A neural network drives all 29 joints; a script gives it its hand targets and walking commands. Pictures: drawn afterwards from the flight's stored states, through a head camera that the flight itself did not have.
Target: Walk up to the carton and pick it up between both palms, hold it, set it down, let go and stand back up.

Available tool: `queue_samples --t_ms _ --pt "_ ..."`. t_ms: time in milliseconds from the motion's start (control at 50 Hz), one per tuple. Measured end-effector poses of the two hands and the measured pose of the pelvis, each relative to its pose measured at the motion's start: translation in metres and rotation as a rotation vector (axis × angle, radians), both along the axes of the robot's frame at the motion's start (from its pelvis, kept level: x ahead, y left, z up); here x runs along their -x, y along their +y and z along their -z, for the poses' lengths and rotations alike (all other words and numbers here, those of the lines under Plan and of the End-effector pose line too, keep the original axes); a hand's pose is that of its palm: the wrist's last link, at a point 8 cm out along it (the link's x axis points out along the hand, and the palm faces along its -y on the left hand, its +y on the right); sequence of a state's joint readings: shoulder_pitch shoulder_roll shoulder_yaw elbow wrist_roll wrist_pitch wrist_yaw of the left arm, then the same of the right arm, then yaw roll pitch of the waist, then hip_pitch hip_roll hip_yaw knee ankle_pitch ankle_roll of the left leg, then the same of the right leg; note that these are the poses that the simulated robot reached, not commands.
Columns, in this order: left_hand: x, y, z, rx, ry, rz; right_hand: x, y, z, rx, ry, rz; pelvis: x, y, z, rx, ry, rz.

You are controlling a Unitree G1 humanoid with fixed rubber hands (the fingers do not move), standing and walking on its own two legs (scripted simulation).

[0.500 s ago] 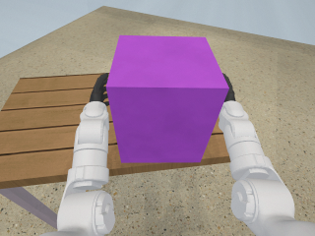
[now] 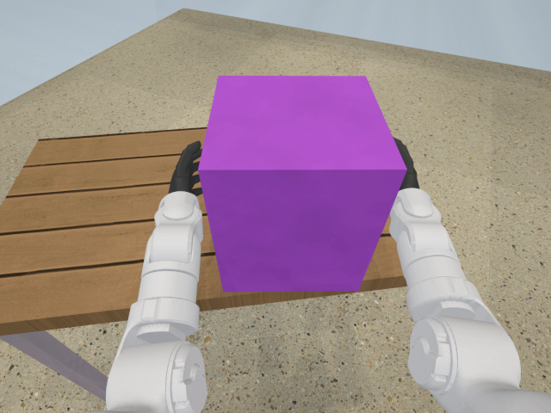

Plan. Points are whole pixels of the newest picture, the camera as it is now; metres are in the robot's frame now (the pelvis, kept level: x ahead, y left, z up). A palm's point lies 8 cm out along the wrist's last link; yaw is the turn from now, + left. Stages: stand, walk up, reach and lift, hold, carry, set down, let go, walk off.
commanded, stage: set down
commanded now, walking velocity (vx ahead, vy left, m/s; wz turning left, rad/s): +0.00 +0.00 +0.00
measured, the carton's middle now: (291, 188) +0.45 -0.04 +0.08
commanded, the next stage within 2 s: none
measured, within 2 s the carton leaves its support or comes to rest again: rests again in 0.58 s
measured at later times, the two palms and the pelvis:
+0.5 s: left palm (192, 199) +0.41 +0.11 +0.11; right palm (403, 189) +0.40 -0.21 +0.11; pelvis +0.00 -0.01 +0.00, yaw +0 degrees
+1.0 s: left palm (193, 207) +0.41 +0.11 +0.09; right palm (402, 202) +0.39 -0.21 +0.09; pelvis +0.00 -0.01 +0.00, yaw +0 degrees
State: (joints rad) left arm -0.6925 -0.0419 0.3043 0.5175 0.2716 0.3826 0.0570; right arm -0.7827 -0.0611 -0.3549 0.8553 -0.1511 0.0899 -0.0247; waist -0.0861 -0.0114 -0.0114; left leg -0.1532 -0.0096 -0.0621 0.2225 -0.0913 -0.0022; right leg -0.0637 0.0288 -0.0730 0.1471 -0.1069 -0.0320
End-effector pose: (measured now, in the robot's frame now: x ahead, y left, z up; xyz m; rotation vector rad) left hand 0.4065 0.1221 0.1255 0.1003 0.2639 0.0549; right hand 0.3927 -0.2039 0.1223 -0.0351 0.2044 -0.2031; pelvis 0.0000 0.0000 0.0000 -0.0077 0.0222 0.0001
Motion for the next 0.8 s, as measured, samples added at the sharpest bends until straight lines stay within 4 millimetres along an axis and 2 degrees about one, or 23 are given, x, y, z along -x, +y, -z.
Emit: queue_samples --t_ms 140,340,580,800 --pt "0.000 -0.004 0.009 0.015 0.026 0.003 0.001 -0.004 0.005 -0.005 0.025 0.007 0.004 -0.003 0.000 -0.002 0.021 -0.003" --pt "-0.007 -0.010 0.006 0.035 0.015 0.004 -0.005 -0.010 -0.004 0.006 0.015 0.006 0.005 -0.008 0.000 -0.006 0.024 0.003" --pt "-0.005 -0.006 0.029 0.042 0.035 -0.008 -0.006 -0.006 0.020 0.002 0.036 0.003 0.002 -0.011 0.000 -0.008 0.050 -0.003" --pt "-0.005 -0.009 0.031 0.034 0.016 0.008 0.002 -0.008 0.027 0.013 0.023 0.017 0.001 -0.009 0.000 -0.008 0.058 0.002"
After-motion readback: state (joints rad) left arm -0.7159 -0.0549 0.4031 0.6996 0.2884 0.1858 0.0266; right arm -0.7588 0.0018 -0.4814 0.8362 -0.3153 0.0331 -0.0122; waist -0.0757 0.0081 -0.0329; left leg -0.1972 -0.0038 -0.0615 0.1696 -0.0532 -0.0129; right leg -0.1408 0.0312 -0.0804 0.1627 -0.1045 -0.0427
